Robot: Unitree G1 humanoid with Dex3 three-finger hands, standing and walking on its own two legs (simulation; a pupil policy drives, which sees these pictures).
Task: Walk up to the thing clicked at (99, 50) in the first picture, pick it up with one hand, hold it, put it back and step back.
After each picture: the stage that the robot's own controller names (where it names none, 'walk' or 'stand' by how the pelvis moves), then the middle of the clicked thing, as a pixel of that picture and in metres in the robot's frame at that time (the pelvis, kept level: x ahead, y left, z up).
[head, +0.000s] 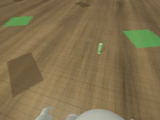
stand; (99, 48) +1.38 -0.18 -0.65
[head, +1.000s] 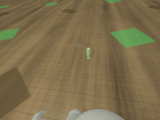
walk; (88, 53) +1.26 +0.15 -0.63
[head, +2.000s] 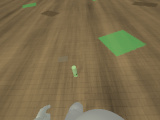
walk; (74, 71) +0.75 +0.31 -0.64
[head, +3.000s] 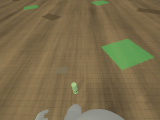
walk; (74, 88) +0.50 +0.25 -0.65
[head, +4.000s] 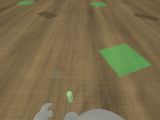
stand; (70, 97) +0.37 +0.22 -0.64
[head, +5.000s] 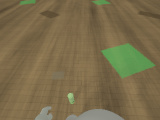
stand; (71, 98) +0.35 +0.21 -0.66
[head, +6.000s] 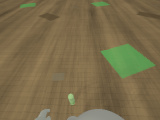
stand; (71, 99) +0.35 +0.22 -0.66
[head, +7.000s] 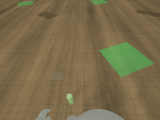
stand; (70, 99) +0.34 +0.24 -0.66
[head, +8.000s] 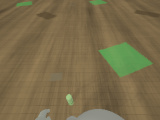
stand; (70, 100) +0.33 +0.24 -0.66
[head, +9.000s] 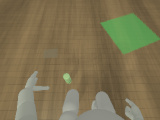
go down; (67, 78) +0.38 +0.22 -0.50
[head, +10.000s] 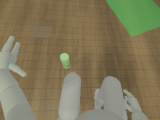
go down; (65, 61) +0.44 +0.23 -0.28
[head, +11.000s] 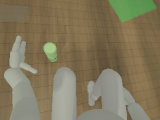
close in; (51, 54) +0.43 +0.25 -0.20
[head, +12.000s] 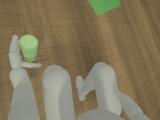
close; (29, 50) +0.42 +0.27 -0.16
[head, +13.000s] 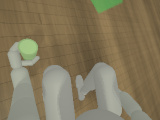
lift; (29, 53) +0.40 +0.28 -0.16
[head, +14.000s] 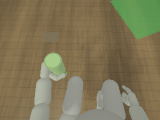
lift; (58, 68) +0.32 +0.22 +0.00
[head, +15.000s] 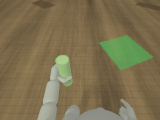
hold; (65, 72) +0.32 +0.17 +0.04
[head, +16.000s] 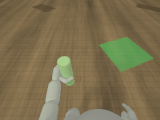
hold; (67, 73) +0.32 +0.16 +0.04
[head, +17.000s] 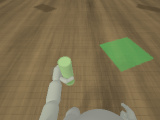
crouch; (67, 73) +0.32 +0.16 +0.04
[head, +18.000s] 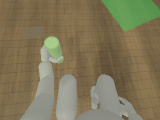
crouch; (56, 52) +0.44 +0.21 -0.05
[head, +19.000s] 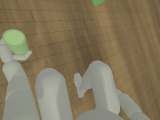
lower; (20, 48) +0.44 +0.28 -0.17
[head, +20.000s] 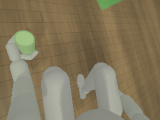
lower; (27, 48) +0.43 +0.29 -0.16
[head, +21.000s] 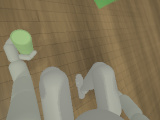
lower; (25, 48) +0.43 +0.28 -0.17
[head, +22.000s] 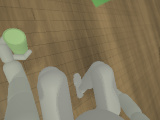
lower; (19, 47) +0.43 +0.29 -0.17
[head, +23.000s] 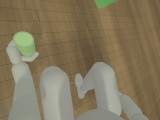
loosen; (27, 49) +0.42 +0.27 -0.17
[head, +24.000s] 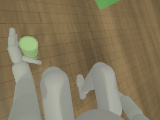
withdraw; (30, 51) +0.42 +0.27 -0.17
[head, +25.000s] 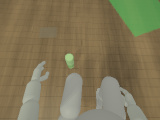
walk; (70, 61) +0.45 +0.20 -0.30
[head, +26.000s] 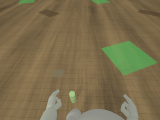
stand; (72, 97) +0.36 +0.18 -0.59
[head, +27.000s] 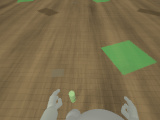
stand; (72, 96) +0.36 +0.19 -0.60
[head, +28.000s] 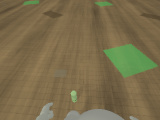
stand; (74, 96) +0.38 +0.18 -0.63
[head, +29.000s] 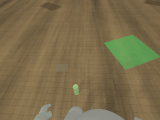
walk; (76, 89) +0.40 +0.18 -0.64
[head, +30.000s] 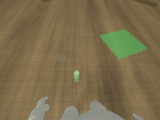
walk; (76, 76) +0.56 +0.14 -0.64
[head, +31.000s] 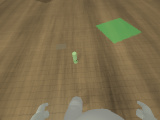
walk; (75, 58) +0.88 +0.29 -0.62
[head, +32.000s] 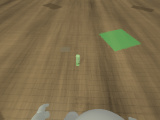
stand; (77, 60) +0.97 +0.22 -0.64
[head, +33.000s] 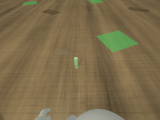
stand; (76, 62) +0.99 +0.26 -0.66
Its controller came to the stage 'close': yes
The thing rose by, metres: 0.68
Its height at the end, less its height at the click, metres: +0.00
